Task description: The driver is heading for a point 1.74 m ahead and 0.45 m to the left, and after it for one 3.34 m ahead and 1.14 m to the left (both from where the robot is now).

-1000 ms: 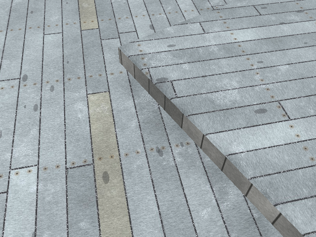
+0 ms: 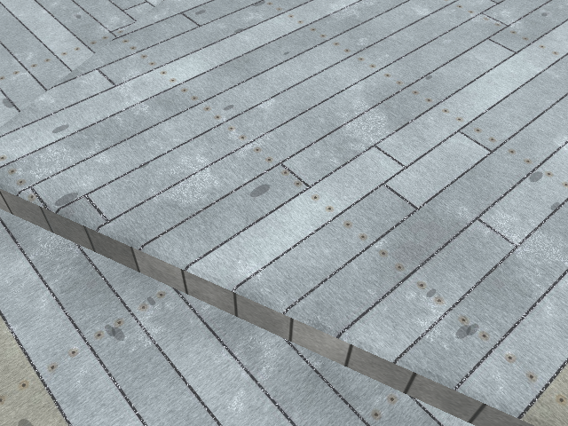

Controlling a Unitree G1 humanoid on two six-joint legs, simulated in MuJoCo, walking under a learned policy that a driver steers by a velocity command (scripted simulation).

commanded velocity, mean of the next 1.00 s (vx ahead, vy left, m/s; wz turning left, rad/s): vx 0.45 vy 0.00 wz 0.46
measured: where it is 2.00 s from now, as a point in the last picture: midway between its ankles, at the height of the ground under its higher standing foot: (194, 407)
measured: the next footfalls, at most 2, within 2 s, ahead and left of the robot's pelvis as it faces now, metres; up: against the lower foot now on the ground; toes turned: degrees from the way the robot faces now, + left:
right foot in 0.08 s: +0.06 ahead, -0.13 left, +0.00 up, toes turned +4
left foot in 0.52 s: +0.35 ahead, +0.18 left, +0.00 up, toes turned +19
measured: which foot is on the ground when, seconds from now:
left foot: down 0.00-0.08, up 0.10-0.50, down 0.52-1.00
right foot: up 0.00-0.06, down 0.08-0.54, up 0.56-1.00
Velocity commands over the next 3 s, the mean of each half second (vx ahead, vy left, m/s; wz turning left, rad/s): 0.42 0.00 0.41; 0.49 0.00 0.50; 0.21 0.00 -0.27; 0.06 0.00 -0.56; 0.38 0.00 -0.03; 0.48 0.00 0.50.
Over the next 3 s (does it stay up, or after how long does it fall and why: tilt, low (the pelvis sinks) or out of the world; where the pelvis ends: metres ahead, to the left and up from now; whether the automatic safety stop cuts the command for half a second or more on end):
stays up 1.09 0.42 0.12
